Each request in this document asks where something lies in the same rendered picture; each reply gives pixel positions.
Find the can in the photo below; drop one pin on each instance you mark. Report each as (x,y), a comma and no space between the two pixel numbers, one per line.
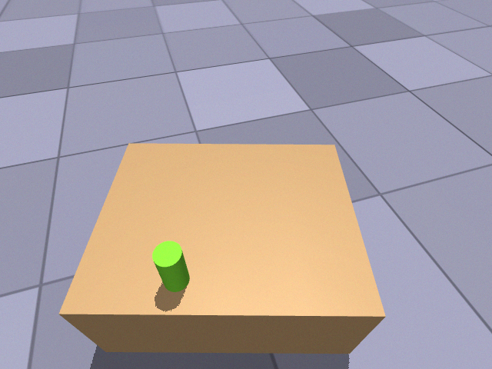
(170,263)

